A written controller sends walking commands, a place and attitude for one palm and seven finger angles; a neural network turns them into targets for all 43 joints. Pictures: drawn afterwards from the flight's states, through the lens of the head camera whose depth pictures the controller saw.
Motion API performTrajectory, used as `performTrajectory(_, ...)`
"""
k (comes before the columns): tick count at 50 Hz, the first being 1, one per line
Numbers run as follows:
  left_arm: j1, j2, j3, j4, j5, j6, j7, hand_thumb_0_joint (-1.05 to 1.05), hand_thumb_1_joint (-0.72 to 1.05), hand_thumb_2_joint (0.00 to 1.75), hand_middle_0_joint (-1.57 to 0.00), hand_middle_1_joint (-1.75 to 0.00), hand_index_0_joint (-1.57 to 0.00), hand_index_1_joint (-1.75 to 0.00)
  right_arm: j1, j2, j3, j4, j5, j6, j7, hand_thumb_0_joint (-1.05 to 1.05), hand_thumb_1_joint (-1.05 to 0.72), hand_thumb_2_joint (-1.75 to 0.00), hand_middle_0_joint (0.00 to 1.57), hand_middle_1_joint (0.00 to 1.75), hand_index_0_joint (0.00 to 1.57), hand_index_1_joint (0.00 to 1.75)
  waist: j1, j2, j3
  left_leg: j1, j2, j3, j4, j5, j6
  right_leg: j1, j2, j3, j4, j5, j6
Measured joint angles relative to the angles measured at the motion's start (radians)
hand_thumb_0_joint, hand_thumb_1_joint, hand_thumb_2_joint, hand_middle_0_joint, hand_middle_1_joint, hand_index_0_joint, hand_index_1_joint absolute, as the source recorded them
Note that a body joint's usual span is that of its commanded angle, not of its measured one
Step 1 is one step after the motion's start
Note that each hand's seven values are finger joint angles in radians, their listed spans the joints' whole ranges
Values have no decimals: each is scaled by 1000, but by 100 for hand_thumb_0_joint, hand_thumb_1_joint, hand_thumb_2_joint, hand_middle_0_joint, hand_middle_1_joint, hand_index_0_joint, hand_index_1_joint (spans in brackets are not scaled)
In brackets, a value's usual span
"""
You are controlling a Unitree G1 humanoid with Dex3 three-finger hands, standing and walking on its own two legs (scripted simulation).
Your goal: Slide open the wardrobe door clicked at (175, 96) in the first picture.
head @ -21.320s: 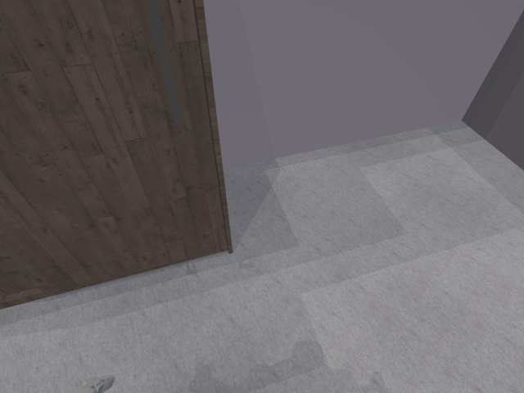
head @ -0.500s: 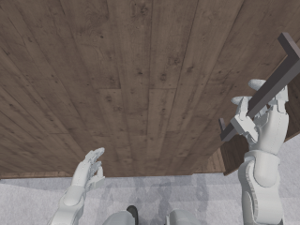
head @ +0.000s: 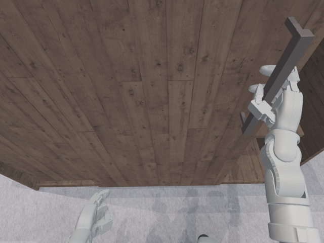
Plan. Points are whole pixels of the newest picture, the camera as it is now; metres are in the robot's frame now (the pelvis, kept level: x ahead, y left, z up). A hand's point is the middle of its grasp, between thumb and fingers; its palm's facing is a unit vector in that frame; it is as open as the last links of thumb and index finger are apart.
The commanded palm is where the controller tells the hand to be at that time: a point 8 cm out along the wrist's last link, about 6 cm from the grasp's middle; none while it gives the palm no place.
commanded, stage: step sideways, sliding the door along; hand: right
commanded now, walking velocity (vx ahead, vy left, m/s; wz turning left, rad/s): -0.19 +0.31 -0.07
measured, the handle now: (263, 88) +0.41 -0.24 +0.13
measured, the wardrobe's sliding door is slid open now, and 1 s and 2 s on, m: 0.30 0.46 0.52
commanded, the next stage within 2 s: stop walking and hold the door there in 1.50 s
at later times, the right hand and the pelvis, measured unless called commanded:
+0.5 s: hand (216, 104) +0.37 -0.13 +0.14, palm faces +0.40 +0.92 -0.04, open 6.5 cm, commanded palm +0.33 -0.10 +0.13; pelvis +0.02 +0.11 +0.00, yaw -4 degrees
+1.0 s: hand (175, 104) +0.37 -0.04 +0.14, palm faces +0.39 +0.92 +0.01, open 6.5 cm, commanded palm +0.34 -0.01 +0.13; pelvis +0.05 +0.19 +0.01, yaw -4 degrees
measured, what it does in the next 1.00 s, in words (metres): steps to the left: left foot, then right foot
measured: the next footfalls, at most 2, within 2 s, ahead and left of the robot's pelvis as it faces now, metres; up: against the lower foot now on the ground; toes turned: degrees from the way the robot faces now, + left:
left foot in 0.04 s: +0.01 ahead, +0.15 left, +0.00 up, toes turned +3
right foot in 0.22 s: +0.04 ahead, -0.10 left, +0.00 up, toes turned -8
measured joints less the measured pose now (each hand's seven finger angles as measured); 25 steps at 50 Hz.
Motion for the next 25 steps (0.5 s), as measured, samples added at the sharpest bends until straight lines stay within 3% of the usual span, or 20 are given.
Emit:
performTrajectory(2,-13,3,-6,-11,-12,-16,1,1,90,90,-20,-30,-20,-30,-43,-14,-28,31,10,6,-7,2,-77,-87,37,140,18,137,-12,28,2,69,12,1,-174,114,11,-36,28,-3,58,-21,16)
performTrajectory(4,-49,32,-5,2,-24,-20,5,1,90,90,-20,-30,-20,-30,-51,0,-63,50,7,-3,-20,1,-77,-87,39,140,15,137,2,-16,10,67,-6,20,-175,57,32,-90,26,38,158,-122,-22)
performTrajectory(7,-73,61,11,24,-27,-14,33,1,90,90,-20,-30,-20,-30,-26,7,-68,50,15,-12,-26,1,-77,-86,41,140,13,138,4,-16,5,36,15,11,-154,59,45,-128,121,48,311,-301,-66)
performTrajectory(9,-65,74,17,23,-26,-3,50,1,90,90,-20,-30,-20,-30,-12,12,-53,34,18,-18,-20,1,-78,-85,42,140,13,138,5,5,1,26,31,13,-139,66,50,-98,167,-1,270,-255,-79)
performTrajectory(10,-59,83,19,20,-25,3,55,1,90,90,-20,-30,-20,-30,-4,16,-45,22,14,-22,-19,1,-78,-85,42,140,13,139,10,7,-1,14,30,22,-108,69,50,-61,172,-26,199,-138,-86)
performTrajectory(11,-52,93,24,12,-24,7,58,1,90,90,-20,-30,-20,-30,1,20,-35,9,12,-24,-16,1,-78,-85,42,140,14,138,12,-7,-3,-16,17,34,-42,77,39,-26,158,-30,139,-22,-103)
performTrajectory(14,-48,83,47,8,-14,20,35,1,90,90,-20,-30,-20,-30,-27,19,-8,7,-2,-34,3,1,-79,-84,41,140,13,135,2,9,32,-127,-15,-24,238,-83,23,21,136,-9,106,-118,-82)
performTrajectory(16,-43,71,45,2,-9,18,20,1,90,90,-19,-30,-20,-30,-43,28,5,2,-16,-27,7,1,-79,-84,39,140,13,134,-8,12,55,-169,-19,-40,304,-111,20,49,112,11,75,-123,-61)
performTrajectory(21,-34,44,31,-29,-2,-8,-6,1,90,90,-20,-30,-20,-30,-56,34,16,-9,-23,-23,15,1,-81,-84,35,140,11,132,-40,-12,94,-197,24,-41,227,-13,7,101,42,38,12,-89,-11)
performTrajectory(25,-35,14,15,-44,-4,-22,-8,1,90,90,-20,-30,-20,-30,-54,16,5,-4,-8,-26,26,1,-80,-85,36,140,11,132,-55,-27,92,-135,30,-31,106,28,-3,109,-4,66,21,-102,32)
